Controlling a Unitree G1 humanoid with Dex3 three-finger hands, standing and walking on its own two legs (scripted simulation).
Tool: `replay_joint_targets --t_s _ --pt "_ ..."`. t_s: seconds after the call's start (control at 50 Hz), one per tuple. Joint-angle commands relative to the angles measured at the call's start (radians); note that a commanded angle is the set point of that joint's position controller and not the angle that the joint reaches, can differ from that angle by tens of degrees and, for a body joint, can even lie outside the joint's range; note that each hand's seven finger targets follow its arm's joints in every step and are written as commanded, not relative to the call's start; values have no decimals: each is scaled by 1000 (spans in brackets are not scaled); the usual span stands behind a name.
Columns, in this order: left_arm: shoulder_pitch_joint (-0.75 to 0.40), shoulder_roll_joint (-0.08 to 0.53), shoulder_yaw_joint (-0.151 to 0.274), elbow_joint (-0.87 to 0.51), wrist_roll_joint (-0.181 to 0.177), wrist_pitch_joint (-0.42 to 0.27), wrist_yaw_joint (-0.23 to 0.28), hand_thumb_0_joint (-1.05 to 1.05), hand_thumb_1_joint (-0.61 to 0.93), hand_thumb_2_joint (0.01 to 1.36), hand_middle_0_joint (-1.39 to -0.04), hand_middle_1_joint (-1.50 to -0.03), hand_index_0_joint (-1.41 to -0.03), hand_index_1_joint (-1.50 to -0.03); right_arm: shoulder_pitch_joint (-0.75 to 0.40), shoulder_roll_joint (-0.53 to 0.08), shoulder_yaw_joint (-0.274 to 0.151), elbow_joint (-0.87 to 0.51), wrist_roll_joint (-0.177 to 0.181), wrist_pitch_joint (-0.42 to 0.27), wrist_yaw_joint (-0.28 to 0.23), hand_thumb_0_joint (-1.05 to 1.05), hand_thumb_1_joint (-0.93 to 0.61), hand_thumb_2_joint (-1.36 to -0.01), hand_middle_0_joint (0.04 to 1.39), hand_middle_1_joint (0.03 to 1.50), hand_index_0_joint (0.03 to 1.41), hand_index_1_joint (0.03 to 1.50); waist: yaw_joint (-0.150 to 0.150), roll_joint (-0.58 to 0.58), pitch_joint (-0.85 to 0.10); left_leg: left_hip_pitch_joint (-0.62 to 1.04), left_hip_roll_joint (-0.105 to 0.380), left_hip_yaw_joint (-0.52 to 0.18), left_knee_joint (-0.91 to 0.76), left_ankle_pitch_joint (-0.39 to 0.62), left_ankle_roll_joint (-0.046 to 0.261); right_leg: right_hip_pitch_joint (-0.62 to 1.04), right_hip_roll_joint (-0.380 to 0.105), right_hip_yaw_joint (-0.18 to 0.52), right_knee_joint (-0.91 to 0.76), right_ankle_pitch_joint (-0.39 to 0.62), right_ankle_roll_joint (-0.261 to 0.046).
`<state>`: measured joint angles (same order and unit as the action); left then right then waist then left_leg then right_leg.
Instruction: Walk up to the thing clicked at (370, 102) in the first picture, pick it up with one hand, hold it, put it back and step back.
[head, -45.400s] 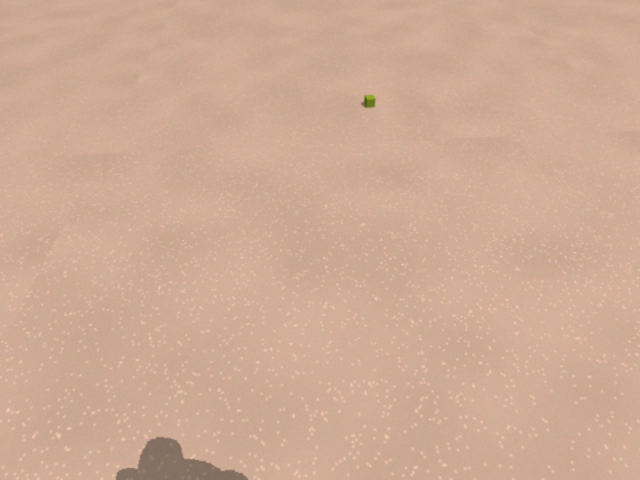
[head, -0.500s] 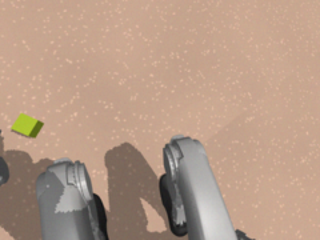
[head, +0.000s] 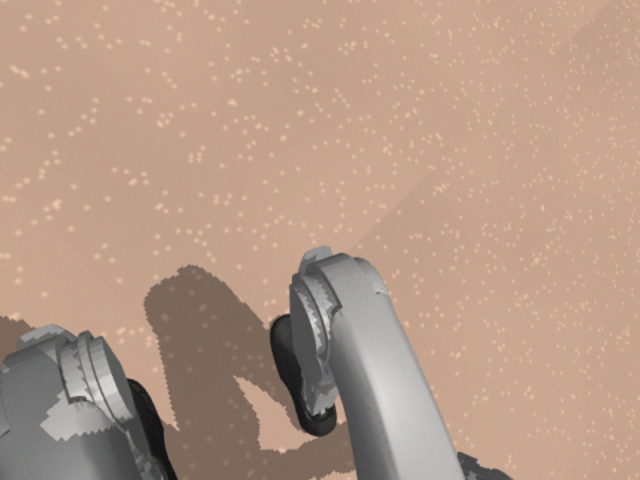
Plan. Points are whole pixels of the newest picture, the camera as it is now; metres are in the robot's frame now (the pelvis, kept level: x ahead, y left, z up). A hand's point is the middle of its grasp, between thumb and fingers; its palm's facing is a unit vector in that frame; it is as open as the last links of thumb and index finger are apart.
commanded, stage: go down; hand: left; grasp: from above
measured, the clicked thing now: out of the picture +0.44 +0.34 -0.30
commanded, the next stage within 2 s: approach in 0.18 s
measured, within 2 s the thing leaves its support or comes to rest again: neither
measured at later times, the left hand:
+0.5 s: hand out of the picture +0.40 +0.42 -0.08, palm faces -0.10 -0.39 -0.92, open 13.6 cm
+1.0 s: hand out of the picture +0.35 +0.36 -0.03, palm faces -0.24 -0.34 -0.91, open 12.5 cm
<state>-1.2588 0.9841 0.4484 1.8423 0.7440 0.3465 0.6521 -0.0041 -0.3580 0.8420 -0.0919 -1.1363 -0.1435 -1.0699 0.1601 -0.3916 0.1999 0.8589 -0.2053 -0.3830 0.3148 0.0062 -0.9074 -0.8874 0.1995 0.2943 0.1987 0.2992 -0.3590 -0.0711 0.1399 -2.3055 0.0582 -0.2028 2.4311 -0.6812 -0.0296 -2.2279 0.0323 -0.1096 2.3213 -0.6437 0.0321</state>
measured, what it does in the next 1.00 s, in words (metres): rises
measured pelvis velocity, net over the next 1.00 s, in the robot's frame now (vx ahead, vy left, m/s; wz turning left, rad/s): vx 0.00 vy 0.00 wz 0.10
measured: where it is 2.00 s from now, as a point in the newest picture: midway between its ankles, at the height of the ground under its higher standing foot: (235, 431)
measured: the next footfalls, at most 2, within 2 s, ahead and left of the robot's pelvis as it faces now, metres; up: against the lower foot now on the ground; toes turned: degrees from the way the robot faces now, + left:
none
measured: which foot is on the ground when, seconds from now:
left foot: down 0.00-1.00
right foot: down 0.00-1.00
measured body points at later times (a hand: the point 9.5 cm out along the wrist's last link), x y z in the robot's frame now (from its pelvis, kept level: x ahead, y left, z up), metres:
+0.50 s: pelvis +0.00 +0.01 +0.03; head +0.22 +0.07 +0.42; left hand +0.41 +0.43 -0.03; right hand +0.08 -0.24 -0.09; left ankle +0.08 +0.14 -0.29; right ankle +0.11 -0.12 -0.29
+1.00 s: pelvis +0.00 +0.00 +0.09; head +0.20 +0.04 +0.49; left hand +0.36 +0.37 +0.02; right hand +0.11 -0.26 -0.04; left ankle +0.08 +0.14 -0.29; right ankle +0.11 -0.12 -0.29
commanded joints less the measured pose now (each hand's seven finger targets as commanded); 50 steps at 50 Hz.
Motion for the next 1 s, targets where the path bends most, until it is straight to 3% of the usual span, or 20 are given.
replay_joint_targets --t_s 0.0,0.08,0.1,0.14,0.18,0.22,0.24,0.26,0.34,0.36,0.4,0.46,0.48,0.54,0.58,0.7,0.76,0.8,0.9,0.98 --pt "-253 388 13 -205 27 6 73 0 -404 858 -66 -1170 -125 -1108 207 -278 -53 -6 7 -2 14 0 -911 -891 201 300 201 300 29 485 -768 538 5 118 -225 231 30 469 24 -85 -229 249 -38" --pt "-215 390 30 -358 14 35 56 0 -417 872 -69 -1139 -120 -1086 205 -264 -73 -29 19 22 35 0 -913 -892 201 300 201 300 63 603 -854 624 5 127 -228 302 20 457 23 -91 -207 302 -46" --pt "-177 378 23 -391 14 45 36 0 -430 888 -70 -1126 -114 -1080 201 -263 -83 -34 27 32 38 0 -912 -892 201 300 201 300 78 615 -864 622 6 128 -235 301 19 446 29 -90 -205 297 -50" --pt "-135 379 59 -527 10 55 1 0 -451 911 -70 -1093 -102 -1059 212 -254 -114 -55 58 52 41 0 -906 -891 201 300 201 300 132 673 -992 680 2 131 -249 361 13 465 30 -87 -200 337 -59" --pt "-65 309 22 -553 16 74 -55 0 -451 911 -72 -1078 -100 -1048 214 -234 -140 -48 86 68 41 0 -903 -891 201 300 201 300 153 662 -990 647 -4 137 -243 377 17 419 37 -80 -187 350 -63" --pt "-14 207 -39 -546 26 94 -111 0 -441 899 -110 -998 -114 -967 232 -212 -156 -35 99 84 39 0 -889 -890 200 300 200 300 148 604 -900 579 -10 133 -267 337 21 356 39 -81 -188 309 -65" --pt "38 150 -65 -496 27 105 -134 0 -428 868 -88 -1045 -113 -1018 268 -204 -171 5 97 93 38 0 -895 -891 200 300 200 300 136 544 -847 561 -10 127 -278 307 27 327 42 -81 -203 279 -64" --pt "30 125 -90 -522 30 108 -159 0 -408 862 -67 -1125 -118 -1090 276 -202 -180 8 100 97 33 0 -899 -888 201 299 201 299 130 500 -814 544 -10 122 -291 280 33 305 43 -79 -221 251 -63" --pt "-77 -54 -201 -625 -7 104 -209 0 -416 854 -84 -1091 -119 -1054 265 -204 -223 -20 119 93 9 0 -896 -893 200 300 200 300 105 439 -850 613 -12 95 -361 184 31 274 28 -74 -268 173 -68" --pt "-43 -21 -190 -566 -3 112 -215 0 -412 852 -82 -1098 -118 -1059 300 -206 -228 34 119 97 4 0 -896 -893 200 300 200 300 101 428 -824 606 -16 94 -367 160 32 254 30 -68 -268 149 -70" --pt "-112 -80 -227 -525 -13 99 -221 0 -466 930 -64 -1027 -94 -994 305 -184 -217 43 120 104 -14 0 -885 -889 200 299 200 299 73 378 -782 584 -21 87 -376 120 31 232 23 -63 -277 120 -67" --pt "-161 -23 -228 -520 -2 81 -225 0 -481 956 -63 -1050 -91 -1020 271 -173 -212 44 120 101 -43 0 -886 -889 200 299 200 299 94 347 -760 570 -34 105 -398 48 37 233 18 -43 -320 45 -63" --pt "-154 12 -218 -530 15 78 -224 0 -484 958 -63 -1049 -90 -1020 252 -176 -215 32 120 98 -49 0 -887 -890 200 299 199 299 121 364 -780 580 -38 118 -409 43 35 247 14 -35 -323 33 -64" --pt "-99 7 -218 -531 48 80 -224 0 -504 970 -63 -1043 -83 -1020 205 -159 -222 -8 123 95 -63 0 -892 -893 200 299 199 299 173 354 -834 579 -44 167 -419 75 37 327 12 -4 -368 37 -65" --pt "-46 -18 -217 -571 45 76 -232 0 -507 971 -65 -1030 -81 -1011 200 -149 -226 -25 130 101 -71 0 -893 -894 200 299 199 299 192 341 -869 584 -46 175 -432 105 41 363 7 4 -389 62 -62" --pt "163 -76 -238 -649 34 35 -286 0 -501 964 -64 -1013 -80 -994 179 -104 -246 -66 146 122 -95 0 -890 -892 200 299 200 299 215 193 -874 520 -51 202 -457 130 62 535 11 33 -482 63 -48" --pt "210 -62 -252 -660 75 -12 -321 0 -500 966 -63 -1021 -80 -1001 177 -96 -250 -75 148 135 -106 0 -889 -891 200 299 200 299 213 146 -834 486 -49 206 -458 121 68 574 15 44 -498 51 -45" --pt "223 -73 -252 -698 101 -58 -331 0 -340 947 -223 -861 -216 -841 173 -94 -252 -78 148 139 -115 0 -894 -897 199 299 199 299 226 169 -837 520 -49 206 -466 124 64 557 11 39 -484 59 -51" --pt "379 -84 -234 -999 107 -129 -320 0 60 967 -229 -461 -219 -469 146 -96 -282 -133 173 168 -145 0 -894 -898 200 300 200 300 292 276 -987 716 -45 199 -576 126 49 619 0 28 -527 69 -69" --pt "541 -162 -245 -1291 26 -120 -346 0 380 1031 -238 -455 -229 -463 104 -77 -305 -204 201 200 -194 0 -895 -898 200 300 200 300 301 268 -1038 821 -43 179 -680 101 51 682 -3 27 -625 65 -65"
